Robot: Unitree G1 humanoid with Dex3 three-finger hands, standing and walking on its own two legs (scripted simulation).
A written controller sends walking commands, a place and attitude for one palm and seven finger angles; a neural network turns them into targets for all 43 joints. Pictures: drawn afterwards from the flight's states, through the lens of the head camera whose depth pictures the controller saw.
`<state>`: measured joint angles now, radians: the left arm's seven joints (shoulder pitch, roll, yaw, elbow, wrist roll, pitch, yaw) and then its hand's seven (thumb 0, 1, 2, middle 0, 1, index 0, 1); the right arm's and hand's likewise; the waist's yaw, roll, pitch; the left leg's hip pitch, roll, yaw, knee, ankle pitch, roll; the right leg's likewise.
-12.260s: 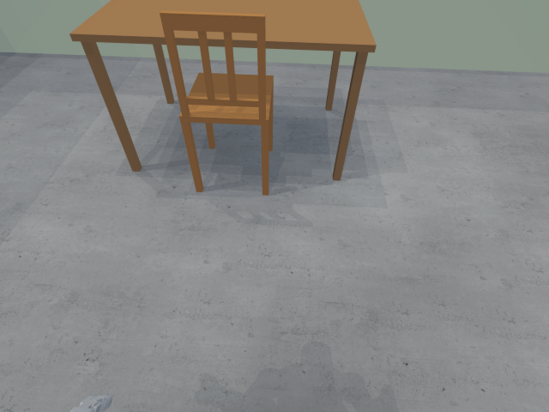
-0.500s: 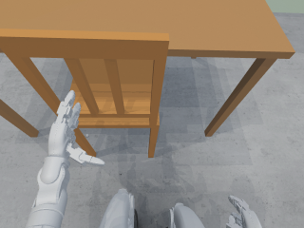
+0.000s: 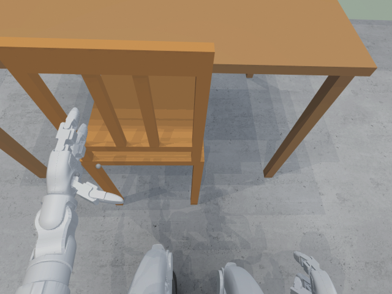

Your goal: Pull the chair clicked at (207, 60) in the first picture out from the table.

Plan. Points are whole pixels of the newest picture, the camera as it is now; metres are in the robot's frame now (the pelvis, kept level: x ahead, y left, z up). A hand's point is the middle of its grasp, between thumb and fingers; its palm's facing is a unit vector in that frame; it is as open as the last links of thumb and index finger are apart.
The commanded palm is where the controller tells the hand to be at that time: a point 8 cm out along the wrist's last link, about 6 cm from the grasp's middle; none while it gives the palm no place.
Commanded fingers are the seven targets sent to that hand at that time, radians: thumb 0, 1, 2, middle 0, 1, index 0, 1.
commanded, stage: aim the fingers beside a spindle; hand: left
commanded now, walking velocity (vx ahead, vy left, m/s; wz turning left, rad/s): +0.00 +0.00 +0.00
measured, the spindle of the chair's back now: (108, 114) +0.49 +0.22 +0.01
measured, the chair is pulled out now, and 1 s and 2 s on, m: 0.00 0.00 0.00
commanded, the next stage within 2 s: push the fingers through the gap in 1.62 s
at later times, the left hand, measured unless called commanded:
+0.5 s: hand (105, 178) +0.33 +0.19 +0.01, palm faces +0.01 -1.00 -0.01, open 16.9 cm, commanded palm +0.32 +0.24 +0.02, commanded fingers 0.00 -0.50 0.30 -0.06 -0.08 -0.06 -0.08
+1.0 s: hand (102, 172) +0.33 +0.19 +0.04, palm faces +0.06 -1.00 -0.06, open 16.9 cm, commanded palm +0.31 +0.24 +0.02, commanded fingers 0.00 -0.50 0.30 -0.06 -0.08 -0.06 -0.08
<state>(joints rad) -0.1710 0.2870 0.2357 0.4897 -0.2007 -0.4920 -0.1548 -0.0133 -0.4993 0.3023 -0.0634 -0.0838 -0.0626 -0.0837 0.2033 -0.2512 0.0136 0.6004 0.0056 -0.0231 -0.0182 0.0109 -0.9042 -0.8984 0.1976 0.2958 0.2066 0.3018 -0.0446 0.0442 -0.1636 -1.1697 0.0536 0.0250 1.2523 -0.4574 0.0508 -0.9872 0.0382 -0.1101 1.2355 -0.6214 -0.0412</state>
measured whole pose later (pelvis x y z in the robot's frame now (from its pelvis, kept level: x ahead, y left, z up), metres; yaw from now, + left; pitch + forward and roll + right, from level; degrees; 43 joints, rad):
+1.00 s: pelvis +0.00 +0.00 +0.00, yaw +0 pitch +21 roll -4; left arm -0.09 0.25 0.18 0.39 -0.19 -0.50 -0.13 -0.01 -0.50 0.30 -0.06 -0.08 -0.06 -0.08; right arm 0.21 -0.25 0.01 0.60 0.00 -0.03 -0.02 0.01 -0.90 -0.90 0.20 0.30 0.21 0.30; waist -0.04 0.05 -0.17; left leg -1.16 0.05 0.03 1.24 -0.46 0.06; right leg -0.97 0.04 -0.11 1.22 -0.62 -0.04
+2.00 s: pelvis +0.00 +0.01 +0.00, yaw +0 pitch +22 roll -5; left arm -0.21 0.26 0.21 0.50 -0.18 -0.49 -0.14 -0.01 -0.50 0.30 -0.06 -0.08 -0.06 -0.08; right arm 0.21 -0.25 0.02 0.61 0.00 -0.04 -0.02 0.01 -0.90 -0.90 0.20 0.30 0.21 0.30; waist -0.05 0.04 -0.16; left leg -1.18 0.05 0.02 1.26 -0.46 0.06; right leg -0.99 0.04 -0.11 1.23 -0.61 -0.03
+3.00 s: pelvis +0.00 +0.01 -0.01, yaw -1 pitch +26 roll -5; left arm -0.65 0.40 0.36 0.94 -0.14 -0.49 -0.19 -0.01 -0.50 0.30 -0.06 -0.08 -0.06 -0.08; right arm 0.27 -0.26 0.02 0.65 -0.02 0.05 0.00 0.01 -0.90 -0.90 0.20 0.30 0.21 0.30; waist -0.11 0.05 -0.15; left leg -1.28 0.06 0.02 1.29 -0.47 0.06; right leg -1.09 0.05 -0.11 1.25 -0.62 -0.03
